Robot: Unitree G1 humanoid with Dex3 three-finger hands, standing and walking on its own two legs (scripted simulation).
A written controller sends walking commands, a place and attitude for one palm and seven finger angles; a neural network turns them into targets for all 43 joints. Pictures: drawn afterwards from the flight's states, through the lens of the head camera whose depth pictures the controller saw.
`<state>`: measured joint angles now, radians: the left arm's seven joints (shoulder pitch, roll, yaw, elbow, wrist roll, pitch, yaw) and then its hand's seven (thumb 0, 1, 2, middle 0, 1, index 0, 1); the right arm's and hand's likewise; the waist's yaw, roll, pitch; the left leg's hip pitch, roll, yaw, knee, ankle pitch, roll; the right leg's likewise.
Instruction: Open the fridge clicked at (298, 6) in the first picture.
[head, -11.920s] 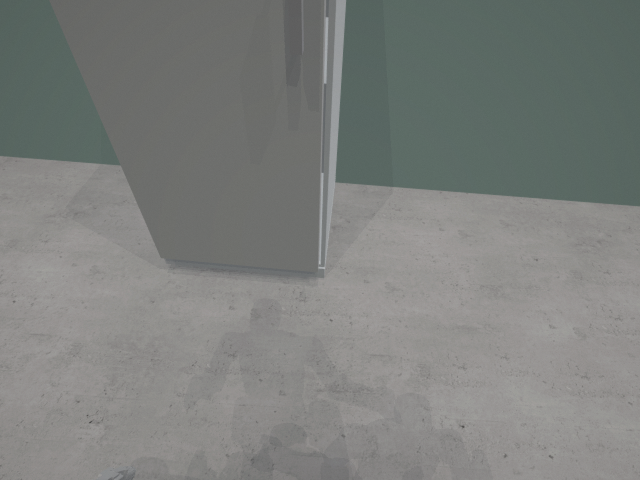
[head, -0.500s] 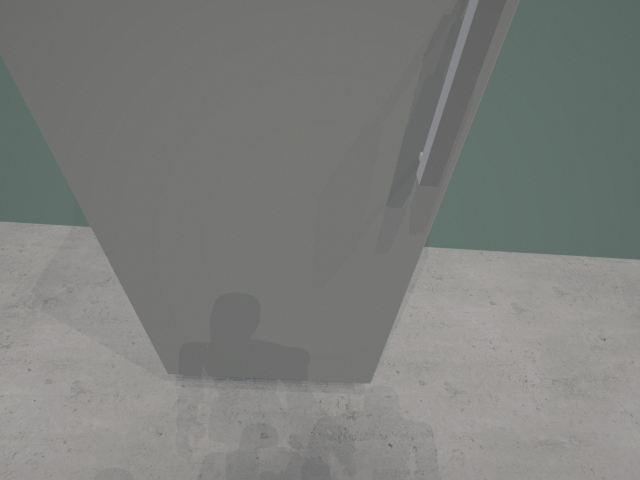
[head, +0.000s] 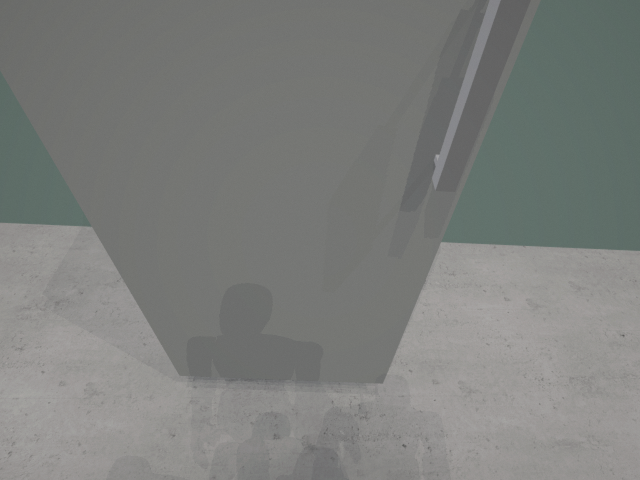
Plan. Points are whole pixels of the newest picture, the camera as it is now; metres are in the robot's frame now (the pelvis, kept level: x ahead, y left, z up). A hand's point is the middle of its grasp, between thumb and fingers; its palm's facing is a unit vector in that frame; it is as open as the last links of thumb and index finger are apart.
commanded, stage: come to a stop and stand still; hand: right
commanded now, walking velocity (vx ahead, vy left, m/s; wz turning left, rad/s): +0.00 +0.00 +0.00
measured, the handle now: (470, 87) +0.49 -0.13 +0.27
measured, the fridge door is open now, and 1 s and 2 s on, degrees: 0 0 0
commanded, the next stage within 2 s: look again from close up in 0.08 s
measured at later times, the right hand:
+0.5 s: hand out of the picture +0.02 -0.17 -0.17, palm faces +0.02 +0.98 -0.21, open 7.4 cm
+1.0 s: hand out of the picture +0.02 -0.17 -0.17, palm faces +0.03 +0.98 -0.21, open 7.4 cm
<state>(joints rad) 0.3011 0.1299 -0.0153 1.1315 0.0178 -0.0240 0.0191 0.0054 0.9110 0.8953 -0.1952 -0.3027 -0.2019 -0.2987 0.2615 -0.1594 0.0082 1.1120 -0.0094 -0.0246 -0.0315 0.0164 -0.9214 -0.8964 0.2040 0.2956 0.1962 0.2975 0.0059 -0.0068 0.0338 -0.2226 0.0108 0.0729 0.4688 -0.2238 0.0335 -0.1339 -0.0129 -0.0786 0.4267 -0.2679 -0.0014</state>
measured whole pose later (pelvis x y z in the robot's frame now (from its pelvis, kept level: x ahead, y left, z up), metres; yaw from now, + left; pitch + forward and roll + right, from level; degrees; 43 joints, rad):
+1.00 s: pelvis +0.00 +0.01 +0.00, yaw +0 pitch -2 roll -1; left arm 0.28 0.16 -0.01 1.14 0.02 -0.02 0.02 0.01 0.91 0.90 -0.20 -0.30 -0.20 -0.30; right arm 0.25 -0.17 0.00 1.11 -0.01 -0.03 -0.02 0.01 -0.90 -0.90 0.20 0.30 0.20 0.30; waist 0.00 0.00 0.03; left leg -0.19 -0.01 0.08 0.43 -0.21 0.05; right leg -0.10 -0.03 -0.07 0.39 -0.25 0.02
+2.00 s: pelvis -0.03 +0.01 -0.05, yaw +0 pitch +5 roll -2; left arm 0.19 0.28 0.05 0.59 -0.01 -0.34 -0.02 0.01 0.91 0.90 -0.20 -0.30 -0.20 -0.30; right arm 0.37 -0.22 -0.17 0.07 0.27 -0.44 0.30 0.01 -0.72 -0.82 0.21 0.41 0.21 0.42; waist 0.02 0.04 -0.10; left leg -0.62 0.03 0.07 0.90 -0.38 0.05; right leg -0.53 -0.02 -0.07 0.87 -0.43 0.01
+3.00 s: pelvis -0.01 -0.01 +0.00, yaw -2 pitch -6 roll +1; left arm 0.14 0.25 -0.11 0.63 -0.08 -0.24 0.10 0.02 0.90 0.90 -0.20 -0.30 -0.21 -0.30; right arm -0.07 -0.47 -0.41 -0.12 0.34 0.31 0.37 0.00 0.43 -0.33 0.30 1.14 0.29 1.15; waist -0.09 -0.03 0.00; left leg -0.12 0.01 0.11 0.45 -0.22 0.02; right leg -0.08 -0.01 -0.02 0.48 -0.29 -0.01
